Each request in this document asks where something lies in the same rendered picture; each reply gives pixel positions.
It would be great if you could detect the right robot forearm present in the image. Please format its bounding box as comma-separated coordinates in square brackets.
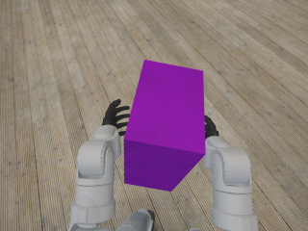
[202, 136, 259, 231]

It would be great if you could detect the robot left hand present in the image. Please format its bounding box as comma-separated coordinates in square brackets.
[102, 99, 130, 137]

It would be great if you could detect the left robot shin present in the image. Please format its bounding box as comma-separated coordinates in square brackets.
[138, 209, 150, 216]

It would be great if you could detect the robot right hand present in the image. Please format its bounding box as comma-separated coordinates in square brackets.
[204, 116, 219, 140]

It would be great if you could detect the left robot forearm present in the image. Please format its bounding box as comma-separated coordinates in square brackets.
[68, 124, 122, 231]

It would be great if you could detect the robot left thigh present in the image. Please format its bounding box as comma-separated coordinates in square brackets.
[116, 212, 153, 231]

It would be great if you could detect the carton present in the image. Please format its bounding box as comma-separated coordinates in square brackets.
[123, 60, 206, 192]

